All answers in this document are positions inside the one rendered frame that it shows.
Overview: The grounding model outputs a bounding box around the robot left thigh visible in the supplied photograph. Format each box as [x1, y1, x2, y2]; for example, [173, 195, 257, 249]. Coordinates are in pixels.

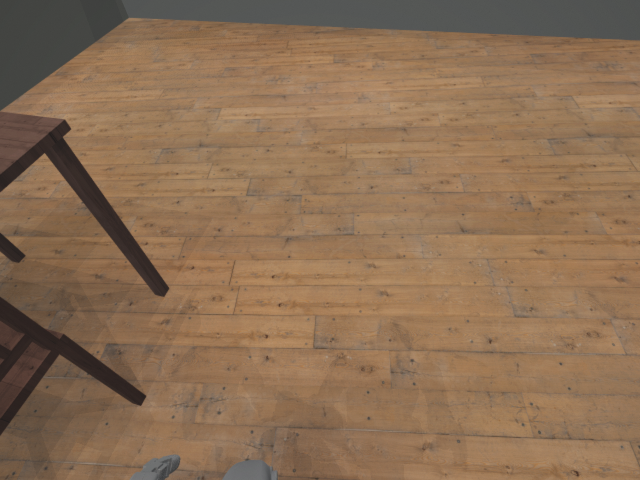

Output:
[222, 460, 278, 480]

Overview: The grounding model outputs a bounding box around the chair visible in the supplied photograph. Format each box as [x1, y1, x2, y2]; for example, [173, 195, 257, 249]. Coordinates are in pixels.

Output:
[0, 297, 146, 435]

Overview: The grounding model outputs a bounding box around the left robot hand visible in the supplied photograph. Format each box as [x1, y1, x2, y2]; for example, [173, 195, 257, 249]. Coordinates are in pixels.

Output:
[130, 454, 180, 480]

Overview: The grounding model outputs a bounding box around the table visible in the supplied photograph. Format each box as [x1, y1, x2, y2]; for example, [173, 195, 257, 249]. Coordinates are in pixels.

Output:
[0, 112, 169, 297]

